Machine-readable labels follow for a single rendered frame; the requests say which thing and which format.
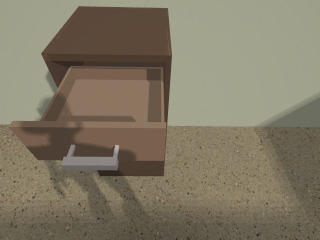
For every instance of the handle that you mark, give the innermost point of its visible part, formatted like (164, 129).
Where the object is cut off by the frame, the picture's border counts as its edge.
(71, 162)

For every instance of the cabinet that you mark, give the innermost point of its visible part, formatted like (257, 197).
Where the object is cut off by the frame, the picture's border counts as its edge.
(99, 36)

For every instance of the drawer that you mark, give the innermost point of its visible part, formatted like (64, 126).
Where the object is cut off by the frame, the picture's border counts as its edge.
(98, 107)

